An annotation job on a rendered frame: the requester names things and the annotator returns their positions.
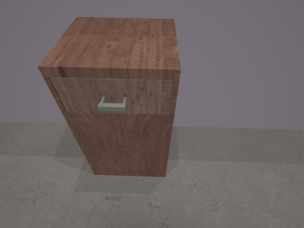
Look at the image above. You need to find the drawer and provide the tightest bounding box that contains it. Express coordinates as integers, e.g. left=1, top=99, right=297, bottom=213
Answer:
left=50, top=77, right=173, bottom=114

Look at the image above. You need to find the cabinet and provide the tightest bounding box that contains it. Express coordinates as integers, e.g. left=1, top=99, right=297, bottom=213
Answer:
left=38, top=17, right=181, bottom=177

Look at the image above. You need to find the handle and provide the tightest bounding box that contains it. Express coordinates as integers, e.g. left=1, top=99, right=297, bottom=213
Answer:
left=98, top=96, right=127, bottom=112

